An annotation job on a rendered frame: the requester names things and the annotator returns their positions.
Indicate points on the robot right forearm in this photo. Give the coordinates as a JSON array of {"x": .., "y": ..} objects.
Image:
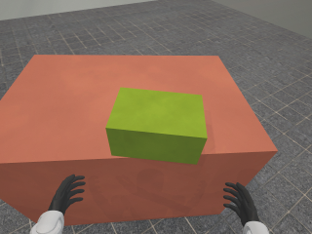
[{"x": 255, "y": 227}]

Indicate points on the robot left hand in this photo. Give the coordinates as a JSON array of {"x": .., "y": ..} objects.
[{"x": 61, "y": 201}]

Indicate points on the carton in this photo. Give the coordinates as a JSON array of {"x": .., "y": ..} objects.
[{"x": 157, "y": 125}]

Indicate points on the robot left forearm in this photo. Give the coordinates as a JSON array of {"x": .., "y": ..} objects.
[{"x": 50, "y": 222}]

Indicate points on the pedestal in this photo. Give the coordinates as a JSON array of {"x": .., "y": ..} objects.
[{"x": 53, "y": 125}]

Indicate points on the robot right hand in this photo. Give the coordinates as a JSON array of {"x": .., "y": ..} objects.
[{"x": 245, "y": 209}]

